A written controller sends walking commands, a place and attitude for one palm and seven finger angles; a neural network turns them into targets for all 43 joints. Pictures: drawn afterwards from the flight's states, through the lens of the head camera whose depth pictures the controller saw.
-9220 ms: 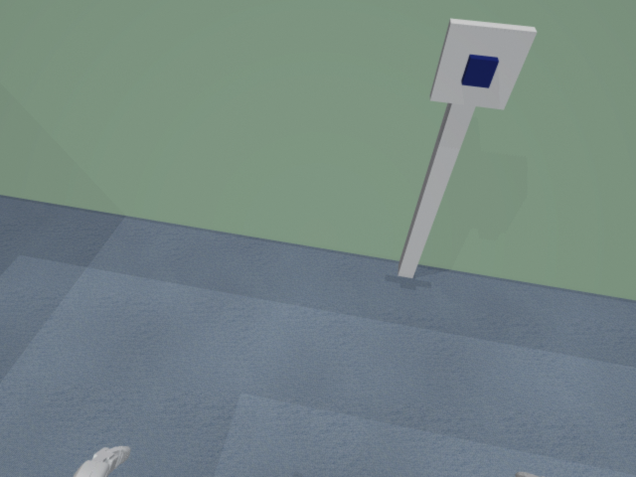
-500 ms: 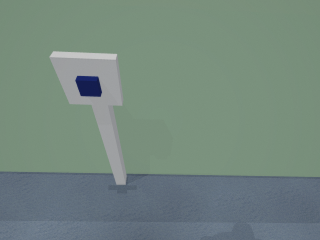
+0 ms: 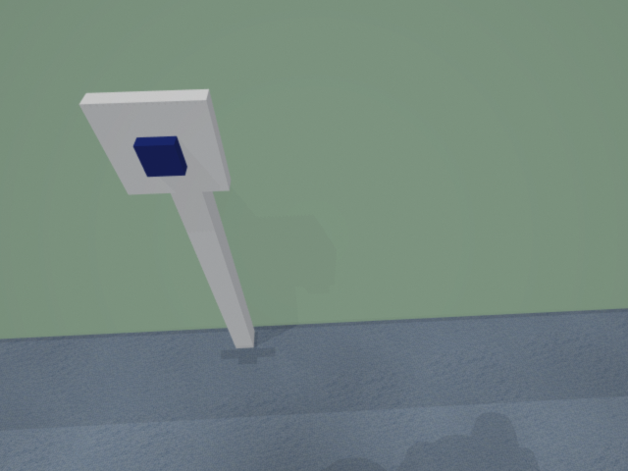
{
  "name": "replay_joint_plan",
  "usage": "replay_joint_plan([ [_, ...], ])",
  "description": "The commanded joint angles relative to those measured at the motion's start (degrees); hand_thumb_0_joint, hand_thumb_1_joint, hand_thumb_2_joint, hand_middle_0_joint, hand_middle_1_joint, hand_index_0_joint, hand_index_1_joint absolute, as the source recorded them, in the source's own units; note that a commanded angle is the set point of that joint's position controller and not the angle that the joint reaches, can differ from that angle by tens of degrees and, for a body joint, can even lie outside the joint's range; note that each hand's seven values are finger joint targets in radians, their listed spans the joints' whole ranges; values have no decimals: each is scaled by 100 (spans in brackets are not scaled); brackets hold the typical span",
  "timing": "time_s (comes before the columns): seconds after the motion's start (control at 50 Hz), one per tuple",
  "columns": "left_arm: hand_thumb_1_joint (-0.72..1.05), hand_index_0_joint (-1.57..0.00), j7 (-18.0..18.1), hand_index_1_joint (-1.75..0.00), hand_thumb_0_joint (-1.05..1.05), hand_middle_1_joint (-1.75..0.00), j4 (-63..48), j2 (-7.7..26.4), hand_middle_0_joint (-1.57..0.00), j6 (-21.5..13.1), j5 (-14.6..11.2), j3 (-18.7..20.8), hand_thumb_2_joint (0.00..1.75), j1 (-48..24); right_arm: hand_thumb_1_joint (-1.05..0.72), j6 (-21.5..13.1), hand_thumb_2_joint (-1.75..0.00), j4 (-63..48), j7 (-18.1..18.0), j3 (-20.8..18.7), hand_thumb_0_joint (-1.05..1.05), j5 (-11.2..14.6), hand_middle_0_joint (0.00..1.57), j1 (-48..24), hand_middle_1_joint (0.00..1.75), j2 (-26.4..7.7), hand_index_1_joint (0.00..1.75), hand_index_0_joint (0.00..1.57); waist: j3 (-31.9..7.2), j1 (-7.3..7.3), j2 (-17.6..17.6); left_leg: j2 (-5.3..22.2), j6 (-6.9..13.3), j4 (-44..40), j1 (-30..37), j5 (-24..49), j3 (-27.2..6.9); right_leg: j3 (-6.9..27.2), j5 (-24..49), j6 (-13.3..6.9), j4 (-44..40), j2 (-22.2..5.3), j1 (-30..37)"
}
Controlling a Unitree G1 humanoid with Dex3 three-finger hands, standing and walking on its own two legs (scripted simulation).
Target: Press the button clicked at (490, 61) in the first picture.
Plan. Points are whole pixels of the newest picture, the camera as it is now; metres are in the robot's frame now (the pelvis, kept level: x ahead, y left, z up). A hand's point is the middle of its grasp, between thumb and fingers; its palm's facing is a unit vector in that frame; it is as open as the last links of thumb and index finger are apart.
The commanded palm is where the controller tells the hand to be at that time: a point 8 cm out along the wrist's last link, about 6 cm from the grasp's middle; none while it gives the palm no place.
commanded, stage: look again from close up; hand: left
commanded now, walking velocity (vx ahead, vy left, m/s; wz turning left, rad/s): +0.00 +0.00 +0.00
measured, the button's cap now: (162, 155) +0.54 +0.27 +0.09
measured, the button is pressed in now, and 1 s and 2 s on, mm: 0 0 0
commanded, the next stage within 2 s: shuffle to correct the standing spot in 0.32 s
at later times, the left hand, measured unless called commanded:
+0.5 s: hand out of the picture +0.00 +0.12 -0.17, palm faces +0.01 -0.98 -0.18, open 7.3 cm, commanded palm none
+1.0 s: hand (214, 459) +0.16 +0.16 -0.16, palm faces +0.09 -0.97 -0.24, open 7.4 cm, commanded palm none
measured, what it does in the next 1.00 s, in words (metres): lifts its right foot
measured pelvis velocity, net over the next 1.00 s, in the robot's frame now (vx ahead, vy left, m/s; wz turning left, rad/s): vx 0.09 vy -0.03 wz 0.08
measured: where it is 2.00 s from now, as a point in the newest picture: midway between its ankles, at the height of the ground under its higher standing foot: outside the picture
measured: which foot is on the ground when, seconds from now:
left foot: down 0.00-1.00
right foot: down 0.00-0.70, up 0.72-1.00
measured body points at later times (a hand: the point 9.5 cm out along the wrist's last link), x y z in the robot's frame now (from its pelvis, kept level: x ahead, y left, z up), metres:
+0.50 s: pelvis +0.00 -0.05 +0.00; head +0.02 -0.05 +0.45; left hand +0.00 +0.18 -0.16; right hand +0.01 -0.27 -0.16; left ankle +0.01 +0.11 -0.73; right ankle -0.02 -0.16 -0.73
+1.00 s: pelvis +0.09 -0.03 +0.00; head +0.14 -0.05 +0.44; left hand +0.16 +0.21 -0.14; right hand +0.08 -0.24 -0.17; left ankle +0.02 +0.09 -0.73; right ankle +0.12 -0.12 -0.72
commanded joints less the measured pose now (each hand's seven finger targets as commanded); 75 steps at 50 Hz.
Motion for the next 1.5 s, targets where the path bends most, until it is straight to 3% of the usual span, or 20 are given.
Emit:
replay_joint_plan([
  [0.0, 90, -20, 2, -30, 0, -30, -203, 578, -20, -48, 9, 112, 90, 350, -90, -78, -90, -459, -9, -138, 0, -14, 20, 58, 30, -664, 30, 20, -188, 77, -122, 541, 148, -857, -98, -54, -666, 138, -102, -398, -404, -19, -248],
  [0.44, 90, -20, -43, -30, 0, -30, -73, 677, -20, -120, 18, 198, 90, 577, -90, -63, -90, -101, -29, -92, 0, -14, 20, 44, 30, -441, 30, 20, -95, 118, -273, 363, -51, -529, 143, 285, -185, 536, 220, -502, -833, -201, -298],
  [0.56, 90, -20, -57, -30, 0, -30, -189, 1011, -20, -68, 83, 445, 90, 823, -90, 8, -90, -336, 45, -153, 0, -41, 20, -195, 30, -348, 30, 20, 362, 281, -1056, 63, -53, 732, -911, -755, 66, 1365, -772, -1010, -1498, -1067, -167],
  [0.64, 90, -20, -62, -30, 0, -30, -296, 935, -20, -95, 89, 521, 90, 695, -90, -111, -90, -315, 47, -146, 0, -3, 20, 114, 30, -318, 30, 20, 34, 105, -775, 43, 23, -241, -140, -171, 80, 547, 1002, -919, -445, -928, -60],
  [0.66, 90, -20, -75, -30, 0, -30, -382, 803, -20, -72, 79, 498, 90, 560, -90, -147, -90, -189, 42, -169, 0, -7, 20, 491, 30, -475, 30, 20, -180, -49, -254, 233, 151, -527, 542, 651, -221, -12, 804, -694, 258, -497, -380],
  [0.68, 90, -20, -92, -30, 0, -30, -522, 520, -20, -60, 53, 467, 90, 420, -90, -165, -90, -110, 8, -264, 0, -80, 20, 891, 30, -902, 30, 20, -301, -200, 1100, 1085, 632, -707, 1141, 1722, -1475, -633, -260, -413, 1504, 142, -1247],
  [0.7, 90, -20, -81, -30, 0, -30, -699, 374, -20, -77, 72, 407, 90, 22, -90, -146, -90, 5, -27, -296, 0, -97, 20, 1282, 30, -1023, 30, 20, -188, -366, 1833, 1680, 1201, -1175, 1487, 2410, -2292, -626, -2072, -366, 2737, 513, -2212],
  [0.72, 90, -20, -72, -30, 0, -30, -799, 470, -20, -74, 89, 423, 90, -269, -90, -152, -90, 53, -67, -290, 0, -84, 20, 1409, 30, -996, 30, 20, -58, -432, 1694, 1797, 1468, -1207, 1540, 2676, -2511, -193, -2114, -429, 3430, 294, -2701],
  [0.76, 90, -20, -147, -30, 0, -30, -876, 444, -20, -130, 60, 445, 90, -454, -90, -206, -90, -137, -82, -238, 0, -64, 20, 953, 30, -738, 30, 20, 81, -227, 767, 1683, 1476, -1068, 1141, 2755, -2187, -20, -1640, -469, 3591, 38, -2765],
  [0.84, 90, -20, -240, -30, 0, -30, -804, 227, -20, -34, 48, 408, 90, -218, -90, -266, -90, -346, -90, -245, 0, -91, 20, 453, 30, -776, 30, 20, -147, 56, 709, 1151, 1170, -1369, 535, 2193, -1340, -312, -822, -317, 2853, 111, -1922],
  [0.92, 90, -20, -177, -30, 0, -30, -860, 123, -20, -43, 37, 352, 90, -265, -90, -210, -90, -359, -124, -261, 0, -105, 20, 375, 30, -768, 30, 20, -214, 76, 571, 1141, 1000, -972, 573, 3253, -1108, -369, -357, -289, 1415, 320, -1209],
  [0.96, 90, -20, -123, -30, 0, -30, -736, 221, -20, -119, 24, 384, 90, 190, -90, -173, -90, -370, -138, -289, 0, -62, 20, 217, 30, -783, 30, 20, -496, 324, 298, 1007, 647, -408, 567, 3262, -953, -262, 747, -259, 101, 288, -361],
  [0.98, 90, -20, -88, -30, 0, -30, -653, 444, -20, -183, 35, 418, 90, 512, -90, -172, -90, -366, -112, -297, 0, -12, 20, 265, 30, -723, 30, 20, -742, 430, -163, 747, 374, 28, 412, 2757, -785, -117, 1682, -237, -415, 122, 347],
  [1.0, 90, -20, -9, -30, 0, -30, -578, 887, -20, -239, 83, 497, 90, 814, -90, -179, -90, -379, -87, -284, 0, 51, 20, 453, 30, -503, 30, 20, -1164, 460, -1062, 290, 80, 899, -364, 1131, -485, 942, 3846, -549, -223, -863, 1330],
  [1.02, 90, -20, 17, -30, 0, -30, -562, 1273, -20, -223, 60, 565, 90, 988, -90, -139, -90, -508, -102, -301, 0, 80, 20, 524, 30, -335, 30, 20, -1259, 432, -1817, -318, -119, 2010, -950, -1810, -306, 1944, 6387, -1301, -222, -2025, 1554],
  [1.04, 90, -20, 17, -30, 0, -30, -601, 1284, -20, -183, 50, 519, 90, 994, -90, -46, -90, -520, -158, -335, 0, 75, 20, 551, 30, -375, 30, 20, -1261, 406, -1426, -254, -111, 2555, -931, -2328, -802, 1822, 6820, -1680, -207, -2226, 1302],
  [1.1, 90, -20, 72, -30, 0, -30, -726, 842, -20, -134, 33, 421, 90, 366, -90, 189, -90, -401, -96, -371, 0, 44, 20, -26, 30, -347, 30, 20, -412, 258, -1258, -125, -248, 3602, -1293, -1613, -778, 1267, 5947, -1439, -495, -1563, 398],
  [1.18, 90, -20, 58, -30, 0, -30, -851, 931, -20, -113, 21, 495, 90, 256, -90, 368, -90, -416, 18, -418, 0, 24, 20, -205, 30, -386, 30, 20, -614, 177, -842, -165, -403, 3908, -1380, -772, -665, 719, 4855, -1193, -765, -1272, 212],
  [1.28, 90, -20, 69, -30, 0, -30, -909, 994, -20, -88, 62, 562, 90, 363, -90, 425, -90, -607, 53, -426, 0, -37, 20, -563, 30, -474, 30, 20, -772, 253, -749, -107, -484, 3735, -1660, -519, -709, 902, 3743, -1281, -891, -1320, 403],
  [1.48, 90, -20, -25, -30, 0, -30, -792, 1114, -20, 28, 141, 521, 90, 376, -90, 175, -90, -684, 105, -246, 0, -15, 20, -476, 30, -346, 30, 20, -585, 238, -1121, -175, -149, 579, 83, -721, -154, 1168, -496, -1220, -1711, -948, -631],
])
